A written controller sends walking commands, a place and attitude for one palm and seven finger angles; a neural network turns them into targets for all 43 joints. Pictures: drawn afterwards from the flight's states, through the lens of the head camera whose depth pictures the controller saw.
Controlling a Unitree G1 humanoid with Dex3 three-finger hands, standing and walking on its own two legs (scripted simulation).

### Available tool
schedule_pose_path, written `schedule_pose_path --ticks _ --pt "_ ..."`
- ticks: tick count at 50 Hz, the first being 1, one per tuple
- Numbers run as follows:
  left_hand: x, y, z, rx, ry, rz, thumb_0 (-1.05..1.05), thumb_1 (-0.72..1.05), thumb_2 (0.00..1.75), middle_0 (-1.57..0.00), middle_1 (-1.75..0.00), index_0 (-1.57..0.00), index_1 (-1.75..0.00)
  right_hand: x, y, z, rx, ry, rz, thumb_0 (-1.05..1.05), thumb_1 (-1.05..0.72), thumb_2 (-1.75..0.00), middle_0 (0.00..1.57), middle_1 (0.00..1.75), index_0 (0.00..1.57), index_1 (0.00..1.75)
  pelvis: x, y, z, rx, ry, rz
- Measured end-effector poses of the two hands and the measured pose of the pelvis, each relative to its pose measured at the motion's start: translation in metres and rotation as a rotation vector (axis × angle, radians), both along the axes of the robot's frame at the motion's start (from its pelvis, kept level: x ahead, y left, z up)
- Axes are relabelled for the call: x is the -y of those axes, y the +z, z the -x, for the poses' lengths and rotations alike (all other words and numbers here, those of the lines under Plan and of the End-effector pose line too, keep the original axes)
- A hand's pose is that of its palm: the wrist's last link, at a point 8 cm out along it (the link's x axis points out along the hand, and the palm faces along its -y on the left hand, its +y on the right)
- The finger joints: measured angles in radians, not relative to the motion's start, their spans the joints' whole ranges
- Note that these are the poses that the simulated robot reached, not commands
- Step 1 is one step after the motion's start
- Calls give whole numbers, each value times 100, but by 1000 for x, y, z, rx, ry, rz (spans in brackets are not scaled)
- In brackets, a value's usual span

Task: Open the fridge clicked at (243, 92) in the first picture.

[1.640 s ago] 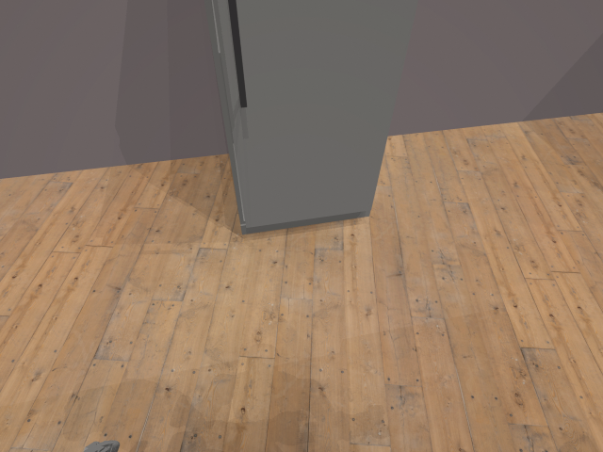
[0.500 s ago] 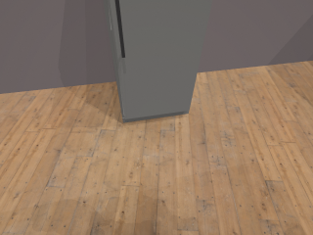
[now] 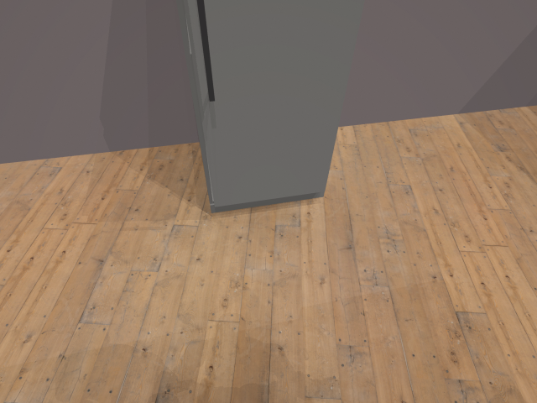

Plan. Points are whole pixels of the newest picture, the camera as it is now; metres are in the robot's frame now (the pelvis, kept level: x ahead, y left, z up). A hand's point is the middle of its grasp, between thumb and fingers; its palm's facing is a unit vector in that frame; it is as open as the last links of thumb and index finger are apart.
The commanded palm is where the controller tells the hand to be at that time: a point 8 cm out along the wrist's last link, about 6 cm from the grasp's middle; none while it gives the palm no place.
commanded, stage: walk to a spot facing it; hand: left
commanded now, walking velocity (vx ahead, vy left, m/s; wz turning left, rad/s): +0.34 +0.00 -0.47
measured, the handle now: (202, 20) +1.05 +0.27 +0.15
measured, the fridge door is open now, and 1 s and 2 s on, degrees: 0 0 0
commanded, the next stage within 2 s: turn to face it in 1.00 s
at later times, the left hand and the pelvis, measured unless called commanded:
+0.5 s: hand out of the picture +0.04 +0.18 -0.18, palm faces -0.04 -0.99 -0.12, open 7.3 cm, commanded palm none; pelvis +0.14 +0.02 -0.01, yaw -8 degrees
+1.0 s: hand (226, 236) +0.51 +0.14 -0.16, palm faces -0.44 -0.87 -0.21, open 7.4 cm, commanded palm none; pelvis +0.30 +0.03 -0.01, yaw -27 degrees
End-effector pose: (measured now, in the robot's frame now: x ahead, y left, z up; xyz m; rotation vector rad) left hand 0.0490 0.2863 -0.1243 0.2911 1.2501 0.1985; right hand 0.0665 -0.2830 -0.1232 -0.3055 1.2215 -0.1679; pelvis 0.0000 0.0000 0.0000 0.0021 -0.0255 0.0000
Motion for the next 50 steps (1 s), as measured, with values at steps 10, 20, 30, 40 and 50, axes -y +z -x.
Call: schedule_pose_path --ticks 10,20,30,40,50 --pt "41 -31 14 -132 0 110 0 91 90 -20 -30 -20 -29 -27 -31 34 -75 -132 -89 1 -91 -90 20 30 20 30 6 -18 -39 -18 -76 -6" --pt "75 -31 14 -230 66 170 0 91 90 -20 -30 -20 -29 -39 -29 -28 -104 -154 -107 1 -91 -90 20 30 20 30 2 -15 -97 -36 -101 17" --pt "20 -52 -62 -367 3 180 0 91 90 -21 -30 -21 -30 -76 -9 -196 261 -151 -68 1 -91 -90 20 30 20 30 -39 -30 -177 -15 -217 25" --pt "5 -22 -314 12 -247 131 0 92 90 -20 -30 -20 -29 -90 0 -151 117 -410 -44 -2 -95 -90 20 30 21 30 -50 -5 -243 -15 -349 1" --pt "99 -5 -477 140 -504 160 0 92 90 -19 -30 -19 -29 -114 -18 -86 -156 -640 -120 0 -92 -90 20 30 20 30 -26 -9 -300 -6 -463 -5"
